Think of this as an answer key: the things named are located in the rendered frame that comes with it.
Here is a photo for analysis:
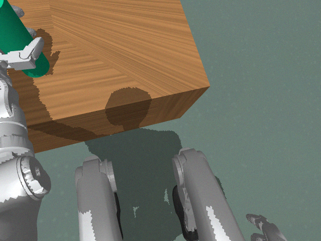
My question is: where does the left robot hand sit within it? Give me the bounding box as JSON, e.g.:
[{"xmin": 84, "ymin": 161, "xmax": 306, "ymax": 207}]
[{"xmin": 0, "ymin": 5, "xmax": 44, "ymax": 74}]

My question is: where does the right robot foot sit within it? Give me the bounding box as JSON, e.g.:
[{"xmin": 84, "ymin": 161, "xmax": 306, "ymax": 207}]
[{"xmin": 173, "ymin": 185, "xmax": 199, "ymax": 241}]

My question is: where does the left robot foot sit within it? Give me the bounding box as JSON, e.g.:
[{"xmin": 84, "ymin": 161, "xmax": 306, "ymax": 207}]
[{"xmin": 114, "ymin": 192, "xmax": 123, "ymax": 239}]

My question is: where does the bottle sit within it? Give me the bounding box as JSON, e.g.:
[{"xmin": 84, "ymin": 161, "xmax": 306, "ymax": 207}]
[{"xmin": 0, "ymin": 0, "xmax": 50, "ymax": 78}]

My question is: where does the left robot arm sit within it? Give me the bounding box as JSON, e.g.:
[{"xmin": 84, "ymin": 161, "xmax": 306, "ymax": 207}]
[{"xmin": 0, "ymin": 70, "xmax": 51, "ymax": 241}]

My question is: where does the right robot hand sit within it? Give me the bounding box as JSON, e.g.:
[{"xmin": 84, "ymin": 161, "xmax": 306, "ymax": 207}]
[{"xmin": 246, "ymin": 214, "xmax": 287, "ymax": 241}]

